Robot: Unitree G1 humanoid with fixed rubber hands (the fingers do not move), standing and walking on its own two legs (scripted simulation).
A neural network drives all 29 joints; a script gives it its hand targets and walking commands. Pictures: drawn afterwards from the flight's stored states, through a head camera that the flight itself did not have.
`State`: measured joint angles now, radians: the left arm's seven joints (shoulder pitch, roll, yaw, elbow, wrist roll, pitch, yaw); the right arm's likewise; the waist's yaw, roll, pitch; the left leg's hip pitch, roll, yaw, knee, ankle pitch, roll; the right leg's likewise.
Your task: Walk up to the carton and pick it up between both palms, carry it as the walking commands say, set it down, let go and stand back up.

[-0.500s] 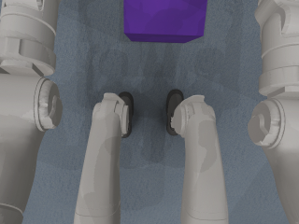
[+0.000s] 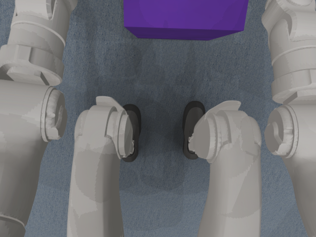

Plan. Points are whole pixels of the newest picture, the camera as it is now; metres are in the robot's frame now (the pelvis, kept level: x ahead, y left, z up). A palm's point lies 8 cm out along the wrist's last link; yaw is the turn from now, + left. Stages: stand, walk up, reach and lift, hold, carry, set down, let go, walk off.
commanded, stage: reach and lift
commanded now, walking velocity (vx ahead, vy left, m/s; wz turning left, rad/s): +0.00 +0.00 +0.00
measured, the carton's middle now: out of the picture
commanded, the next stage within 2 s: none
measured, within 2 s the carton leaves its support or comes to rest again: leaves its support in 1.84 s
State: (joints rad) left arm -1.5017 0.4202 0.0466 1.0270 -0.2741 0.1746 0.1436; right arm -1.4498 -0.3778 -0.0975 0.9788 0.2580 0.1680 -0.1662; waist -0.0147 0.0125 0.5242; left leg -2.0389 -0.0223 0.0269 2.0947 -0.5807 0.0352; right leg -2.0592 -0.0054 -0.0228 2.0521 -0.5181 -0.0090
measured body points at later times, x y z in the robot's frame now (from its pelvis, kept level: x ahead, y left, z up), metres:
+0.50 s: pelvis +0.01 +0.00 -0.06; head +0.39 +0.00 +0.17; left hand +0.57 +0.18 -0.25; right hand +0.57 -0.20 -0.24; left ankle +0.12 +0.10 -0.38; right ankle +0.14 -0.12 -0.38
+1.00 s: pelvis +0.00 +0.00 -0.05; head +0.38 +0.00 +0.18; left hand +0.57 +0.14 -0.24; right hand +0.56 -0.18 -0.24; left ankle +0.12 +0.10 -0.38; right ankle +0.14 -0.12 -0.38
